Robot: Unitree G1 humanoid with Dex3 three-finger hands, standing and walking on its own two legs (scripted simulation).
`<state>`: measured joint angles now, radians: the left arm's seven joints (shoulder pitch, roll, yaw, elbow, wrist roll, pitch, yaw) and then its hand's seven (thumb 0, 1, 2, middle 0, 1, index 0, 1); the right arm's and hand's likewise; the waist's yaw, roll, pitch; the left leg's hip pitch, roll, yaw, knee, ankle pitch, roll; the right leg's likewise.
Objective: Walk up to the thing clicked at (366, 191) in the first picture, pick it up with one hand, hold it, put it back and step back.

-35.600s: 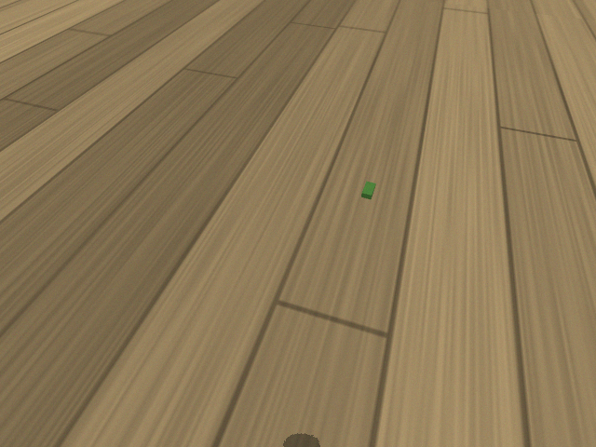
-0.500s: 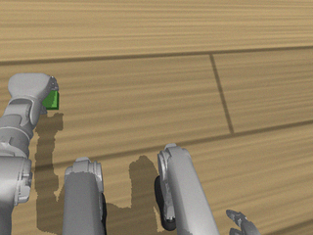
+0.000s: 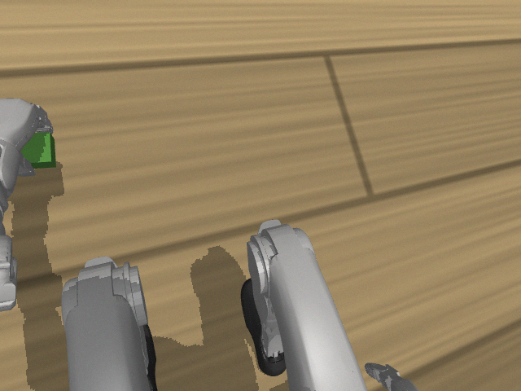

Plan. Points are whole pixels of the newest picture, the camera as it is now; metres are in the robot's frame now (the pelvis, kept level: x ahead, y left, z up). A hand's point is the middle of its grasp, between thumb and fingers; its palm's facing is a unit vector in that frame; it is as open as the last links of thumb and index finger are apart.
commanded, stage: crouch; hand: left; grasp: from above
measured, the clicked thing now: (18, 151) +0.51 +0.26 -0.19
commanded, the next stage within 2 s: lower in 0.44 s
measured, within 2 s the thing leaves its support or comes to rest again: neither
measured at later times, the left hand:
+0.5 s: hand (20, 154) +0.51 +0.26 -0.19, palm faces -0.46 -0.02 -0.89, open 7.7 cm
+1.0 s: hand (33, 161) +0.51 +0.26 -0.24, palm faces -0.47 -0.03 -0.88, open 7.7 cm
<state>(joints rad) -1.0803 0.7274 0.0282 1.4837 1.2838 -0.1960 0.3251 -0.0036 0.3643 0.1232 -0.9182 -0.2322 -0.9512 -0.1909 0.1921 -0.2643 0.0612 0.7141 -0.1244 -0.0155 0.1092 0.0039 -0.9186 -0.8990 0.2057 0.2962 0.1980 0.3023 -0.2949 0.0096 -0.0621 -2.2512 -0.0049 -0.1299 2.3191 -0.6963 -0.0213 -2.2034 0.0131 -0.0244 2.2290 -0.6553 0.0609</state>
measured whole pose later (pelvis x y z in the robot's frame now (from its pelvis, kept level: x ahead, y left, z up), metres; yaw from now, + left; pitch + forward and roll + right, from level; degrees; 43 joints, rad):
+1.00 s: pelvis +0.00 +0.00 -0.04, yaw -4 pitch +34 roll -10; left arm -1.13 0.89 0.06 1.61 1.34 -0.24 0.43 0.00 0.36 0.12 -0.92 -0.22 -0.95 -0.19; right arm 0.17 -0.29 0.19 0.67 -0.18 -0.06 0.13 0.00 -0.92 -0.90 0.21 0.30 0.20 0.30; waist -0.36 -0.05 0.05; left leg -2.36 -0.01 -0.20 2.48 -0.71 -0.03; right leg -2.29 0.03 -0.07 2.34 -0.65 0.07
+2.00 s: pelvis +0.00 +0.01 -0.05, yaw -8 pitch +30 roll -15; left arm -1.17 1.02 0.04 1.73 1.33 -0.22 0.54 0.00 0.40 0.03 -0.94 -0.18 -0.97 -0.14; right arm 0.13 -0.34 0.32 0.61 -0.23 -0.16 0.19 0.00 -0.91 -0.90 0.21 0.30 0.20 0.30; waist -0.43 -0.13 0.16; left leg -2.35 0.00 -0.25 2.54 -0.74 -0.01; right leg -2.25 0.05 -0.12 2.34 -0.65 0.08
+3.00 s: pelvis +0.00 +0.01 -0.05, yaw -9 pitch +30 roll -16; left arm -1.18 1.08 0.02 1.73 1.32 -0.23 0.55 0.00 -0.09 0.63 -0.40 -0.73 -0.42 -0.70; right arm 0.12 -0.36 0.35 0.58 -0.23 -0.17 0.19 0.00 -0.91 -0.90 0.21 0.30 0.20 0.30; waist -0.45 -0.15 0.19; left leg -2.34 0.00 -0.27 2.53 -0.73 -0.01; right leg -2.24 0.06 -0.14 2.32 -0.63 0.08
